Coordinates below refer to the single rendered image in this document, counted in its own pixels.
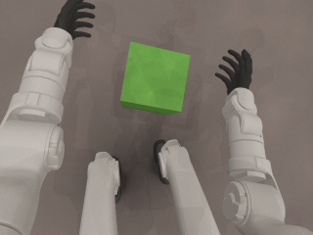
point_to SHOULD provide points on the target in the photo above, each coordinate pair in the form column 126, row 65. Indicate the right robot thigh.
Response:
column 192, row 211

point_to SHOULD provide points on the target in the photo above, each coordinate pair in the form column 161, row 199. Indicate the right robot foot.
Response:
column 157, row 147

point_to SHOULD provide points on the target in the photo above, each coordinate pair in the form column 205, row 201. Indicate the right robot forearm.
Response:
column 247, row 159

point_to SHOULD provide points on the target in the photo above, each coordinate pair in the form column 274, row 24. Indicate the robot right upper arm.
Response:
column 257, row 209

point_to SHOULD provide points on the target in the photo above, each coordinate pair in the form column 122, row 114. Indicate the left robot hand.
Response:
column 67, row 18

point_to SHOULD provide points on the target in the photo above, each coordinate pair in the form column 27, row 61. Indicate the left robot forearm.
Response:
column 44, row 80

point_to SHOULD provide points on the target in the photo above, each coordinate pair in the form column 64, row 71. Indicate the robot left upper arm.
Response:
column 28, row 151

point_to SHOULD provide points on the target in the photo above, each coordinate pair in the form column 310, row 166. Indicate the right robot hand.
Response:
column 241, row 76

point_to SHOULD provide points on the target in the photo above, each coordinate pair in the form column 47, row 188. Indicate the carton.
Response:
column 154, row 79

